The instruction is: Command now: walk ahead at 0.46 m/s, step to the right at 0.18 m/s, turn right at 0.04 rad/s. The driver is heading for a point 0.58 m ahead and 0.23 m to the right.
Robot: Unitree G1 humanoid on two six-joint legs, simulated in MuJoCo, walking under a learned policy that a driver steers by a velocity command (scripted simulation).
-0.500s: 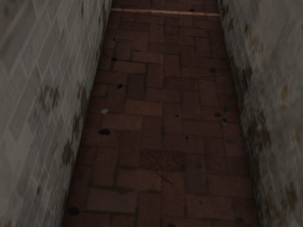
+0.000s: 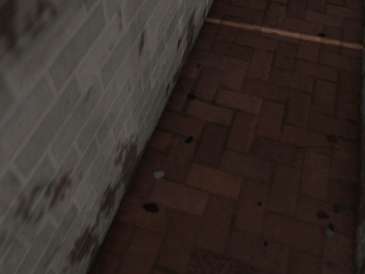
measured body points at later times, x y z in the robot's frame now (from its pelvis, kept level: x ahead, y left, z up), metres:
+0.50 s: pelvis +0.24 -0.10 +0.02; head +0.28 -0.14 +0.46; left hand +0.46 +0.15 -0.06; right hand +0.31 -0.40 -0.10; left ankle +0.33 +0.00 -0.71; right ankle +0.18 -0.22 -0.63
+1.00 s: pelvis +0.32 -0.14 +0.02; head +0.31 -0.21 +0.47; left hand +0.60 -0.02 -0.05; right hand +0.26 -0.41 -0.13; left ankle +0.46 +0.00 -0.69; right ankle +0.25 -0.25 -0.71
